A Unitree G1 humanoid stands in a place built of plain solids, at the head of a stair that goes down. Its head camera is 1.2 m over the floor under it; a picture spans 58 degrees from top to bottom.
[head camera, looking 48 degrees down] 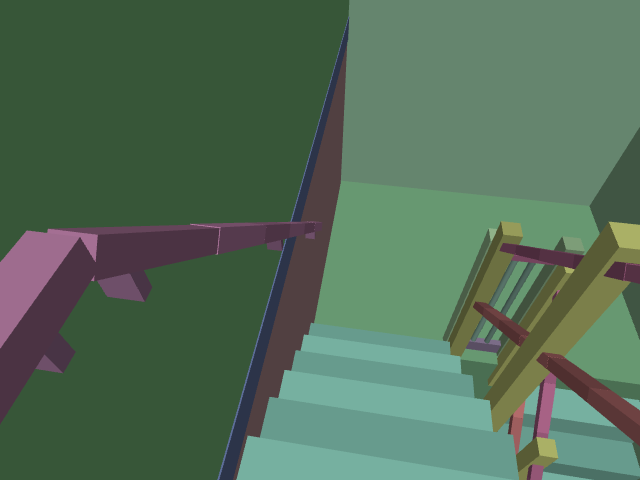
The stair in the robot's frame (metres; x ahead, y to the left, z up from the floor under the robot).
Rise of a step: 0.21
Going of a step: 0.21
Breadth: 0.90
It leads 9 degrees to the right of straight ahead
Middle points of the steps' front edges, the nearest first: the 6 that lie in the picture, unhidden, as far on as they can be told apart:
0.38 -0.22 -0.21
0.59 -0.25 -0.42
0.80 -0.28 -0.63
1.01 -0.32 -0.85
1.22 -0.35 -1.06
1.43 -0.38 -1.27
